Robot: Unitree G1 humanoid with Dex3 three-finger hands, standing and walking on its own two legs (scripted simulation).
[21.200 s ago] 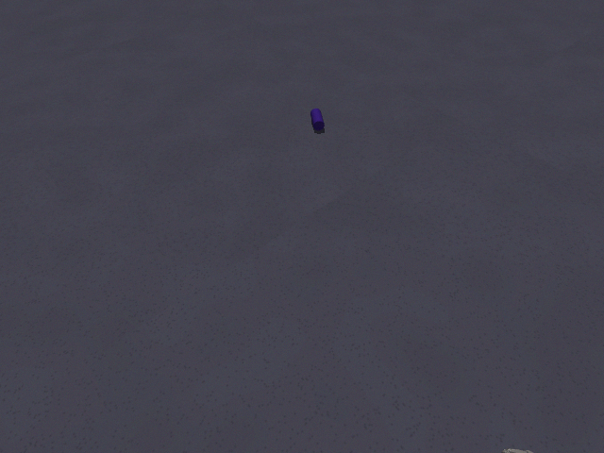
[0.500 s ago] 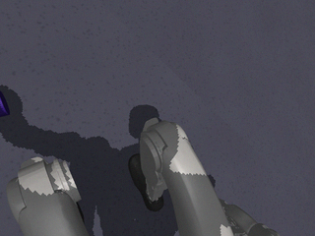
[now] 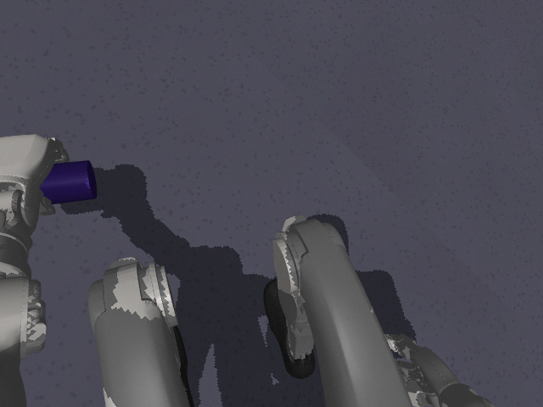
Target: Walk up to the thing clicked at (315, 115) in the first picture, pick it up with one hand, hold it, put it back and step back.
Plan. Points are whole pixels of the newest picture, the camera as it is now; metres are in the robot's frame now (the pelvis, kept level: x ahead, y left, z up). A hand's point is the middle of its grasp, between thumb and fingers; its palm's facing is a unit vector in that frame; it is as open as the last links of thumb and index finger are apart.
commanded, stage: settle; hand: left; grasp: from above
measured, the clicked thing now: (45, 184) +0.47 +0.28 -0.20
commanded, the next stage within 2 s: lift in 0.06 s
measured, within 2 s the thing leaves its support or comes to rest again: neither
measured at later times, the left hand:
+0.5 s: hand (3, 187) +0.44 +0.29 -0.10, palm faces -0.47 -0.04 -0.88, open 9.0 cm
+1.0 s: hand out of the picture +0.37 +0.29 +0.08, palm faces -0.44 -0.08 -0.90, open 9.1 cm
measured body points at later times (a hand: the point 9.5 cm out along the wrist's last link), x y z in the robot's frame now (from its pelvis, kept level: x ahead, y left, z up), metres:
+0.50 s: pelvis +0.00 +0.00 +0.04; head +0.21 +0.06 +0.43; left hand +0.46 +0.29 -0.05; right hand +0.06 -0.27 -0.07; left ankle +0.08 +0.13 -0.30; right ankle +0.11 -0.12 -0.30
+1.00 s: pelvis +0.00 +0.00 +0.18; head +0.16 +0.04 +0.60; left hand +0.39 +0.29 +0.13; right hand +0.14 -0.26 +0.06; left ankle +0.07 +0.13 -0.30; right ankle +0.11 -0.12 -0.30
